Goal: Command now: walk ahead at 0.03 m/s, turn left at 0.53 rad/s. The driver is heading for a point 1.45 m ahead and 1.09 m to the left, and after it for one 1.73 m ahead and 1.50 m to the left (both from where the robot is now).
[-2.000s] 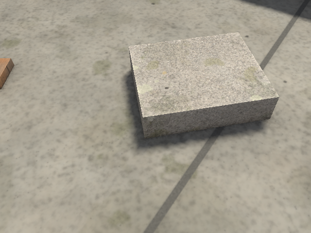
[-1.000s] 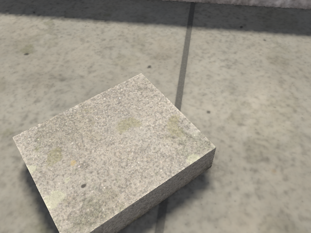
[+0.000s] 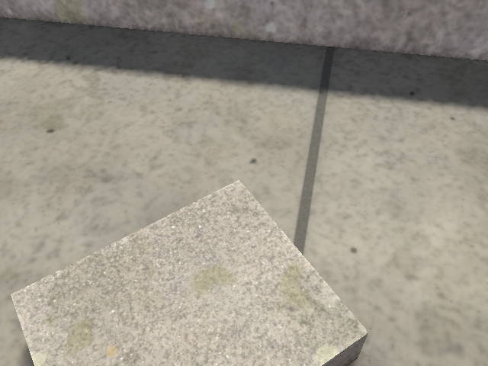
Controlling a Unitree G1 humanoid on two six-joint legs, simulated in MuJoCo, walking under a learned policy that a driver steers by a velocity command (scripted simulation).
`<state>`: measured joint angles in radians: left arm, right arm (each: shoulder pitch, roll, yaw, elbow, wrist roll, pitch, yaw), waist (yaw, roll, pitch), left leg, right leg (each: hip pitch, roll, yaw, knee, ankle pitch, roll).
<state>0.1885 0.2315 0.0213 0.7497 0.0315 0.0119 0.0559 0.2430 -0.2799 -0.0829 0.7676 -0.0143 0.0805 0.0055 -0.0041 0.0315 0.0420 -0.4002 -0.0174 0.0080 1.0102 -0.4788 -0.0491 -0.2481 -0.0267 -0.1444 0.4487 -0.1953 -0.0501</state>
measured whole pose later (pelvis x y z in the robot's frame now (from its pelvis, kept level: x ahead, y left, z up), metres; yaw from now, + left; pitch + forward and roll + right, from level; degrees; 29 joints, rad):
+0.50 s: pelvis -0.05 +0.02 +0.00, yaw +18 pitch +1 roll -2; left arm 0.17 0.29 0.04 0.73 0.02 0.06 0.02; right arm 0.24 -0.30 -0.07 0.71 -0.02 0.05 0.00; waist -0.01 0.00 0.07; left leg -0.25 -0.11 -0.17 0.46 -0.20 0.07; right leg -0.40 0.04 0.04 0.84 -0.41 0.03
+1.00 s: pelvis -0.08 -0.02 +0.00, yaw +36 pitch -1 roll +0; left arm 0.19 0.27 0.03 0.72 0.03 0.02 0.03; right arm 0.19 -0.31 -0.06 0.74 -0.01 0.09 0.05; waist 0.00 0.02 0.09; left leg -0.31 -0.01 -0.01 0.82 -0.49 -0.04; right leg -0.21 -0.05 -0.15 0.47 -0.25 -0.03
